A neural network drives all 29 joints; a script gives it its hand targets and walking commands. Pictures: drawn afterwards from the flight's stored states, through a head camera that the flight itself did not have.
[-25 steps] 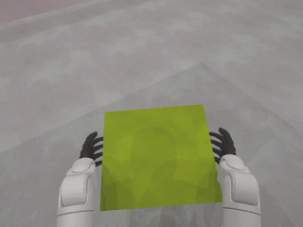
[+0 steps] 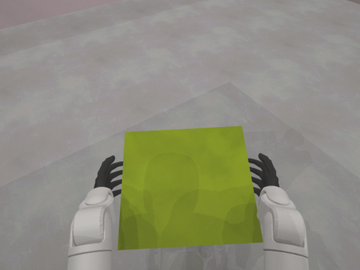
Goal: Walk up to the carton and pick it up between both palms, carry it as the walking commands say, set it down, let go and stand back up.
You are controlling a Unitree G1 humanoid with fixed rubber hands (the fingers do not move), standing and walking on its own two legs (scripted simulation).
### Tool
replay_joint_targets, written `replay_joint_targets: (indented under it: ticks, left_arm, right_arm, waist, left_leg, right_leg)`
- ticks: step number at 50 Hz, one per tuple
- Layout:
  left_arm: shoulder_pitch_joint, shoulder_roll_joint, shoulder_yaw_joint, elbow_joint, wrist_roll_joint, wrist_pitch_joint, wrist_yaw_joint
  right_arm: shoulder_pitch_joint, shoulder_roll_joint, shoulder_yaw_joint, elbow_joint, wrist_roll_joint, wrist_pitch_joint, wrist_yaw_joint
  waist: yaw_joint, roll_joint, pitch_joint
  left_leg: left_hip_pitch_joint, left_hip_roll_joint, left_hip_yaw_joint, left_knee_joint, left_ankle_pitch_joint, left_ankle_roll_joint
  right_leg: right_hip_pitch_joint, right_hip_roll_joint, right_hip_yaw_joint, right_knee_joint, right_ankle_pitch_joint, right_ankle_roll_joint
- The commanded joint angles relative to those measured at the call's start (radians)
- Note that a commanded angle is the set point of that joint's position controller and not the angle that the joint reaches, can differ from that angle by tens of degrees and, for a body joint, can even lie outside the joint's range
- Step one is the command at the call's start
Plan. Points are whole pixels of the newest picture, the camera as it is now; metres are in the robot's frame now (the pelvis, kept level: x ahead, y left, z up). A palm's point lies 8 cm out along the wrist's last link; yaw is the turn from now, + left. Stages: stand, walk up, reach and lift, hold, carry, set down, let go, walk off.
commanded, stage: carry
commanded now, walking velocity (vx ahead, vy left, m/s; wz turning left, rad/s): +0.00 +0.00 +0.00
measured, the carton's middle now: (186, 190) +0.31 -0.01 -0.03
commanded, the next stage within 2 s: none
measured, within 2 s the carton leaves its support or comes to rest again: neither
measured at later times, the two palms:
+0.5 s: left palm (123, 107) +0.55 +0.17 +0.03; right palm (240, 105) +0.55 -0.17 +0.04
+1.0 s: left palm (121, 63) +0.80 +0.23 +0.03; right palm (214, 60) +0.79 -0.12 +0.04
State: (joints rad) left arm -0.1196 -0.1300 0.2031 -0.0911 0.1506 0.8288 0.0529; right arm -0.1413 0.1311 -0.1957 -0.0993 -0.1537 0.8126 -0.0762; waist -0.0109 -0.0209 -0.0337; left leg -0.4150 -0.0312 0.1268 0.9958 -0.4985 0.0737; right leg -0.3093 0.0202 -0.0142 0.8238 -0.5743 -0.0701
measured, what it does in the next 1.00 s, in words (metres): walks ahead: left foot, then right foot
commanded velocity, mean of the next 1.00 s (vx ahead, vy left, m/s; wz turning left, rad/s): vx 0.00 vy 0.00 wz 0.00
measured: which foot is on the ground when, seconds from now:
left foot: up 0.00-0.12, down 0.14-0.36, up 0.38-0.60, down 0.62-0.94, up 0.96-1.00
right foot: down 0.00-0.18, up 0.20-0.32, down 0.34-0.62, up 0.64-0.84, down 0.86-1.00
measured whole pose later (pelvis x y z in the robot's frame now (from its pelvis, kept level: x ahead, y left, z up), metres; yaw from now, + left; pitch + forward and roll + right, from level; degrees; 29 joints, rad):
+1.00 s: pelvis +0.52 +0.05 +0.00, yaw -1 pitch +3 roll -2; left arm -0.17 -0.10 0.20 0.04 0.24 0.75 0.05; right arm -0.15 0.13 -0.20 0.06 -0.16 0.72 -0.05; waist 0.00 -0.01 -0.06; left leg -0.36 -0.03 0.12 1.09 -0.61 0.05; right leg -0.26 -0.01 -0.03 0.79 -0.55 -0.03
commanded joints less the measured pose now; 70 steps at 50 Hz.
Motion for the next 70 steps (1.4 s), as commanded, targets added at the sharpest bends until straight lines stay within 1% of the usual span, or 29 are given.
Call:
replay_joint_targets:
  ticks: [1,6,7,8,9,11,15,16,18,19,24,29,31,32,34,43,46,47,49,51,52,54,57,64,66,67,68,69,70]
  left_arm:
    - [-0.461,-0.652,-0.626,-0.119,-0.274,-0.001,-0.234]
    - [-0.479,-0.603,-0.596,-0.037,-0.231,-0.02,-0.242]
    - [-0.454,-0.551,-0.531,0.062,-0.197,-0.043,-0.238]
    - [-0.502,-0.584,-0.592,-0.011,-0.235,-0.043,-0.239]
    - [-0.493,-0.608,-0.593,-0.029,-0.248,-0.045,-0.251]
    - [-0.519,-0.605,-0.529,-0.04,-0.235,-0.1,-0.255]
    - [-0.412,-0.656,-0.639,-0.135,-0.287,-0.043,-0.233]
    - [-0.377,-0.635,-0.605,-0.06,-0.251,-0.045,-0.239]
    - [-0.362,-0.633,-0.591,-0.028,-0.209,-0.078,-0.239]
    - [-0.421,-0.645,-0.623,-0.111,-0.239,-0.072,-0.24]
    - [-0.493,-0.681,-0.623,-0.065,-0.235,-0.075,-0.24]
    - [-0.465,-0.624,-0.638,-0.14,-0.237,-0.087,-0.225]
    - [-0.427,-0.566,-0.524,0.116,-0.146,-0.116,-0.231]
    - [-0.44,-0.641,-0.56,0.134,-0.167,-0.111,-0.241]
    - [-0.502,-0.675,-0.627,0.007,-0.231,-0.118,-0.248]
    - [-0.546,-0.687,-0.653,-0.005,-0.224,-0.092,-0.239]
    - [-0.43,-0.64,-0.533,0.181,-0.136,-0.119,-0.247]
    - [-0.409,-0.661,-0.539,0.228,-0.132,-0.125,-0.248]
    - [-0.534,-0.719,-0.579,0.059,-0.173,-0.139,-0.231]
    - [-0.504,-0.684,-0.599,0.087,-0.17,-0.125,-0.225]
    - [-0.403,-0.633,-0.557,0.106,-0.156,-0.154,-0.219]
    - [-0.567,-0.674,-0.666,0.002,-0.232,-0.159,-0.228]
    - [-0.598,-0.711,-0.677,-0.049,-0.251,-0.154,-0.23]
    - [-0.546,-0.702,-0.627,0.106,-0.182,-0.149,-0.236]
    - [-0.67,-0.724,-0.679,0.032,-0.228,-0.137,-0.24]
    - [-0.555,-0.729,-0.634,0.115,-0.186,-0.129,-0.241]
    - [-0.422,-0.717,-0.653,0.127,-0.179,-0.121,-0.249]
    - [-0.423,-0.719,-0.569,0.291,-0.106,-0.148,-0.249]
    - [-0.382,-0.745,-0.598,0.271,-0.128,-0.148,-0.24]
  right_arm:
    - [-0.442,0.731,0.7,-0.049,0.291,0.029,0.246]
    - [-0.415,0.668,0.632,0.035,0.232,0.013,0.26]
    - [-0.332,0.645,0.562,0.16,0.193,-0.007,0.263]
    - [-0.288,0.651,0.579,0.12,0.206,-0.015,0.255]
    - [-0.36,0.677,0.618,0.043,0.234,-0.025,0.246]
    - [-0.449,0.712,0.623,0.02,0.242,-0.06,0.241]
    - [-0.416,0.722,0.74,-0.119,0.327,0.002,0.24]
    - [-0.362,0.688,0.716,-0.038,0.295,0.006,0.246]
    - [-0.432,0.682,0.725,-0.075,0.297,-0.024,0.254]
    - [-0.429,0.691,0.72,-0.062,0.289,-0.023,0.262]
    - [-0.495,0.703,0.698,-0.048,0.285,-0.05,0.263]
    - [-0.324,0.663,0.635,0.003,0.245,-0.048,0.263]
    - [-0.343,0.601,0.532,0.186,0.155,-0.074,0.271]
    - [-0.39,0.635,0.586,0.1,0.196,-0.09,0.276]
    - [-0.387,0.687,0.627,0.044,0.24,-0.09,0.275]
    - [-0.443,0.662,0.61,0.059,0.241,-0.062,0.285]
    - [-0.456,0.636,0.535,0.183,0.178,-0.085,0.287]
    - [-0.473,0.609,0.526,0.165,0.174,-0.106,0.288]
    - [-0.492,0.673,0.543,0.107,0.211,-0.127,0.291]
    - [-0.408,0.675,0.538,0.144,0.204,-0.117,0.288]
    - [-0.347,0.651,0.524,0.139,0.201,-0.141,0.283]
    - [-0.444,0.691,0.625,0.067,0.25,-0.142,0.285]
    - [-0.503,0.7,0.619,-0.002,0.278,-0.137,0.284]
    - [-0.414,0.684,0.528,0.188,0.189,-0.13,0.3]
    - [-0.469,0.682,0.551,0.136,0.218,-0.126,0.306]
    - [-0.519,0.672,0.556,0.136,0.222,-0.119,0.306]
    - [-0.419,0.655,0.545,0.144,0.222,-0.11,0.312]
    - [-0.489,0.651,0.487,0.25,0.195,-0.142,0.322]
    - [-0.52,0.694,0.536,0.162,0.242,-0.152,0.332]
  waist:
    - [0.053,-0.211,-0.282]
    - [-0.021,-0.127,-0.256]
    - [-0.07,0.005,-0.38]
    - [-0.088,0.367,-0.471]
    - [-0.057,0.324,-0.408]
    - [-0.062,0.139,-0.199]
    - [0.014,0.189,-0.29]
    - [0.045,0.126,-0.413]
    - [0.022,-0.241,-0.449]
    - [0.046,-0.252,-0.425]
    - [0.063,-0.198,-0.211]
    - [0.012,-0.153,-0.373]
    - [-0.031,0.136,-0.379]
    - [-0.006,0.279,-0.428]
    - [-0.003,0.091,-0.353]
    - [0.017,0.273,-0.358]
    - [0.06,-0.121,-0.415]
    - [0.081,-0.3,-0.313]
    - [0.068,-0.151,-0.167]
    - [0.029,-0.062,-0.171]
    - [-0.025,-0.05,-0.383]
    - [0.004,0.366,-0.412]
    - [-0.013,0.163,-0.195]
    - [0.01,0.22,-0.196]
    - [0.01,0.246,-0.246]
    - [0.059,0.184,-0.267]
    - [0.08,0.108,-0.383]
    - [0.154,-0.248,-0.362]
    - [0.12,-0.355,-0.324]
  left_leg:
    - [-0.502,-0.028,0.01,0.172,-0.112,-0.042]
    - [0.191,-0.025,0.019,-0.354,0.351,0.03]
    - [0.503,0.132,-0.148,-0.308,1.115,0.195]
    - [0.755,0.342,-0.487,-0.303,1.794,0.367]
    - [0.721,0.422,-0.61,-0.381,1.818,0.397]
    - [0.648,0.381,-0.676,-0.372,1.465,0.29]
    - [0.425,0.212,-0.236,-0.26,1.312,0.057]
    - [0.285,0.197,-0.121,-0.094,1.209,0.003]
    - [-0.179,-0.068,-0.08,0.286,-0.09,-0.097]
    - [-0.195,-0.034,-0.148,0.338,-0.119,-0.071]
    - [-0.575,0.008,-0.114,0.265,-0.173,-0.049]
    - [0.037,-0.013,0.007,-0.363,0.307,-0.017]
    - [0.463,0.365,-0.469,-0.42,1.513,0.234]
    - [0.6,0.405,-0.591,-0.412,1.787,0.316]
    - [0.546,0.389,-0.511,-0.427,1.662,0.259]
    - [0.432,0.241,-0.196,-0.263,1.8,-0.026]
    - [0.016,0.086,-0.096,0.137,0.897,-0.098]
    - [-0.314,-0.046,-0.033,0.349,0.096,-0.12]
    - [-0.535,0.012,-0.177,0.148,-0.388,-0.101]
    - [-0.272,0.072,-0.143,-0.376,-0.133,-0.055]
    - [0.19,0.087,-0.21,-0.625,0.399,-0.011]
    - [0.759,0.329,-0.486,-0.404,2.101,0.12]
    - [0.673,0.287,-0.429,-0.43,1.855,0.057]
    - [0.572,0.125,-0.149,-0.367,2.062,-0.124]
    - [0.444,0.149,-0.171,-0.259,2.037,-0.135]
    - [0.297,0.136,-0.134,-0.039,1.931,-0.196]
    - [0.118,0.071,-0.09,0.248,1.391,-0.227]
    - [-0.309,-0.117,-0.122,0.784,0.461,-0.347]
    - [-0.554,-0.115,-0.304,0.931,-0.514,-0.244]
  right_leg:
    - [0.723,-0.232,0.218,-0.18,2.052,0.072]
    - [0.165,-0.15,0.054,0.112,1.905,0.098]
    - [-0.057,-0.091,-0.003,0.501,1.613,0.212]
    - [-0.349,0.063,0.008,0.82,0.466,0.231]
    - [-0.436,0.062,0.118,0.85,-0.188,0.163]
    - [-0.733,-0.005,0.208,0.708,-0.465,0.082]
    - [-0.21,-0.03,0.024,-0.194,0.065,0.059]
    - [0.144,-0.037,0.023,-0.442,0.426,0.065]
    - [0.58,-0.364,0.466,-0.238,2.026,-0.101]
    - [0.551,-0.343,0.41,-0.219,2.087,-0.144]
    - [0.66,-0.246,0.343,-0.199,1.653,-0.11]
    - [0.361,-0.136,0.05,-0.026,1.577,-0.025]
    - [-0.076,-0.014,-0.038,0.405,0.637,0.138]
    - [-0.149,0.078,0.032,0.486,-0.029,0.136]
    - [-0.191,0.016,0.056,0.382,-0.036,0.083]
    - [0.055,0.018,-0.089,-0.201,0.382,0.04]
    - [0.466,-0.205,0.156,-0.129,1.546,-0.136]
    - [0.632,-0.297,0.265,-0.137,1.96,-0.225]
    - [0.622,-0.333,0.376,-0.187,1.756,-0.219]
    - [0.514,-0.245,0.165,-0.082,1.529,-0.083]
    - [0.328,-0.183,-0.002,0.195,1.38,0.004]
    - [-0.282,0.028,-0.049,0.451,-0.067,0.104]
    - [-0.456,0.004,-0.066,0.341,-0.034,0.068]
    - [-0.288,0.108,-0.253,0.027,0.165,0.029]
    - [-0.022,0.137,-0.23,-0.153,0.315,0.042]
    - [0.182,0.062,-0.132,-0.257,0.547,-0.054]
    - [0.411,-0.167,0.139,-0.124,1.242,-0.257]
    - [0.614,-0.346,0.42,-0.164,1.685,-0.45]
    - [0.68,-0.435,0.616,-0.16,1.797,-0.465]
